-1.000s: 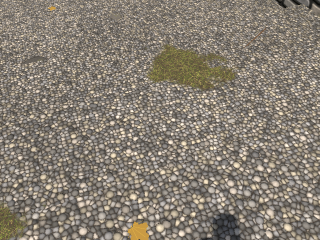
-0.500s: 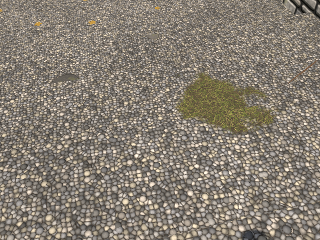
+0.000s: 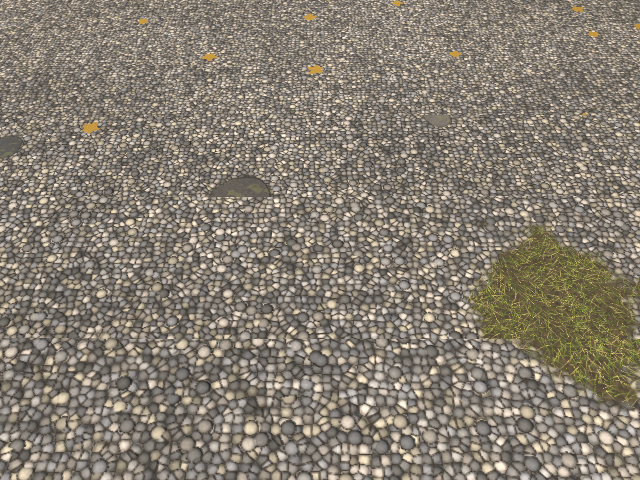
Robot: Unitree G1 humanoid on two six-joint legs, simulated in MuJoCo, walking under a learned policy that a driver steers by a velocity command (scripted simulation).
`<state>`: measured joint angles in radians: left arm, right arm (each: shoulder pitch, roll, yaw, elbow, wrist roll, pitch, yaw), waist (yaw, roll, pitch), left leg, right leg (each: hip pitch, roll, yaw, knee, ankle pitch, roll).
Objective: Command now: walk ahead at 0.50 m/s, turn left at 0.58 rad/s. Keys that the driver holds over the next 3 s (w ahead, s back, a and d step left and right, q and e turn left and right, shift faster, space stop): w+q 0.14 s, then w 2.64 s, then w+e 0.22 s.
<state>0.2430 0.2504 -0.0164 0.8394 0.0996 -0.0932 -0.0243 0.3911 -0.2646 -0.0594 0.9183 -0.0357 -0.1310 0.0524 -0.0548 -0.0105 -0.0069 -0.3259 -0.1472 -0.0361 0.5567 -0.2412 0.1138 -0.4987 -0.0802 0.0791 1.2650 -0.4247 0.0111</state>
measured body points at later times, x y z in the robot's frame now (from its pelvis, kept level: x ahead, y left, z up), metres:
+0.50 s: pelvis +0.32 -0.10 -0.19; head +0.32 -0.10 +0.26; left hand +0.30 +0.17 -0.32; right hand +0.34 -0.34 -0.33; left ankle +0.21 +0.04 -0.63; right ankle +0.36 -0.18 -0.91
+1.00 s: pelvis +0.60 -0.03 -0.18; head +0.62 -0.03 +0.27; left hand +0.46 +0.17 -0.32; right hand +0.87 -0.20 -0.27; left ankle +0.67 +0.07 -0.91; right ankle +0.41 -0.18 -0.84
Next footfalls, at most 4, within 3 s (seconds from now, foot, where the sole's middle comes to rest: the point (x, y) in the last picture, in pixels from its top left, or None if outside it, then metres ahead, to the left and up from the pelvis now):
0.36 right None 0.40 -0.17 -0.94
0.92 left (292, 430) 0.71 0.08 -0.94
1.38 right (360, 335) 1.01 -0.12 -1.00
1.88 left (297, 271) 1.36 0.05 -1.13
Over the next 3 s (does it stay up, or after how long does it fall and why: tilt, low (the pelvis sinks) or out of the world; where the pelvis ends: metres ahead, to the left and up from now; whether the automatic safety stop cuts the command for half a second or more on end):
stays up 1.97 0.01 -0.53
